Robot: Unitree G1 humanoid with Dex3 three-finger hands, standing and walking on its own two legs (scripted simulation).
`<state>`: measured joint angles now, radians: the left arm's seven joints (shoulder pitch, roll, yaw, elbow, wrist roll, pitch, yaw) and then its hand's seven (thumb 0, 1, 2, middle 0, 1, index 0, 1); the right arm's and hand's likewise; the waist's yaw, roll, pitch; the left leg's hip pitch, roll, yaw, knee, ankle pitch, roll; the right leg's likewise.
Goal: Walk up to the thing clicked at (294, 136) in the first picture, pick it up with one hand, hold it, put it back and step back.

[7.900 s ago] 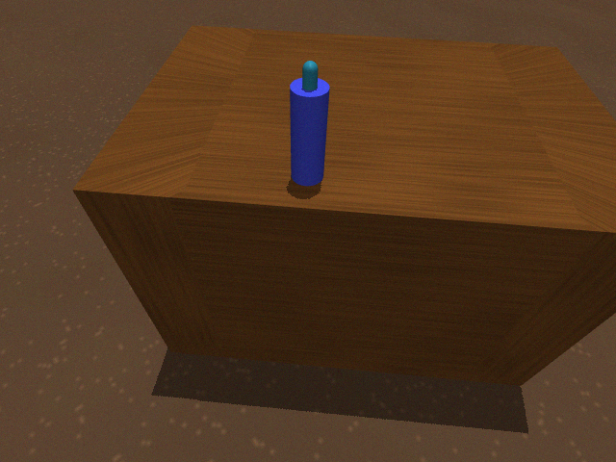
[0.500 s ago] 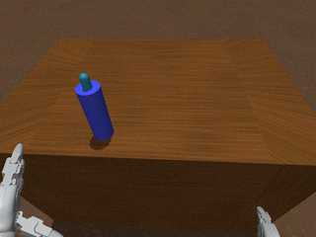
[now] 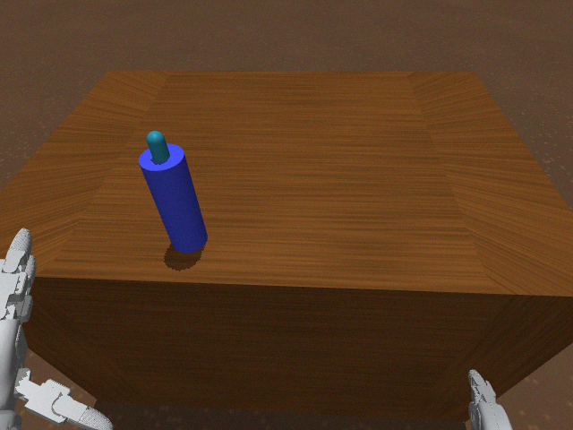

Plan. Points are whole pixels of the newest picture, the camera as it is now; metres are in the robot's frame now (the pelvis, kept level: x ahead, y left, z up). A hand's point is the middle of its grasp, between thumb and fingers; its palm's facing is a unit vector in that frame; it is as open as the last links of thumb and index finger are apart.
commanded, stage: rise first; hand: left
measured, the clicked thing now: (174, 193) +0.45 +0.21 +0.09
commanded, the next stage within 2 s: go down in 0.10 s
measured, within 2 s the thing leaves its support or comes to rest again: neither
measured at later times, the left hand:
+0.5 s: hand (41, 308) +0.22 +0.28 +0.14, palm faces +0.36 -0.87 -0.35, open 17.5 cm
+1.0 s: hand (30, 253) +0.29 +0.33 +0.14, palm faces +0.18 -0.98 -0.10, open 17.5 cm
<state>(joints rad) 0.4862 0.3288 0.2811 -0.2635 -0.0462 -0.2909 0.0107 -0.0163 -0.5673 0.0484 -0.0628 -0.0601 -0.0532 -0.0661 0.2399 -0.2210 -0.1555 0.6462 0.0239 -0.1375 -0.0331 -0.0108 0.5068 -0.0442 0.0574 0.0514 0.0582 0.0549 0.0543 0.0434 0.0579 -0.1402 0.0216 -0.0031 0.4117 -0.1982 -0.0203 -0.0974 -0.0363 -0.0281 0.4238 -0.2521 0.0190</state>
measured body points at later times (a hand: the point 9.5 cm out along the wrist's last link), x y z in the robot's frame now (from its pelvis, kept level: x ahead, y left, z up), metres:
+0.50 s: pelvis +0.00 +0.00 -0.01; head -0.01 -0.01 +0.44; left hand +0.19 +0.32 +0.16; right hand +0.17 -0.27 -0.09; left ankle +0.02 +0.13 -0.74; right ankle -0.01 -0.13 -0.74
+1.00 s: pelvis +0.01 +0.01 +0.00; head +0.01 +0.01 +0.45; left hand +0.27 +0.38 +0.15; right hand +0.17 -0.26 -0.09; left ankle +0.02 +0.13 -0.74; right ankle -0.01 -0.13 -0.74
